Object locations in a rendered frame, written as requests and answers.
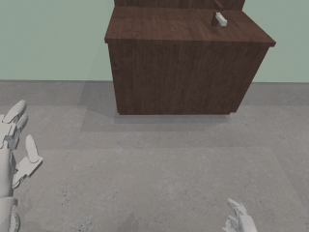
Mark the counter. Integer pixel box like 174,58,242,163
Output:
104,0,276,115

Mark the left robot hand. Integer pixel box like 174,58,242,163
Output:
0,100,43,198

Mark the right robot hand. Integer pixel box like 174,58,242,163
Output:
222,198,258,232

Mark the left robot forearm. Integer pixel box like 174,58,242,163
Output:
0,196,21,232

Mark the tap lever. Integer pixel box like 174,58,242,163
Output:
215,13,228,26

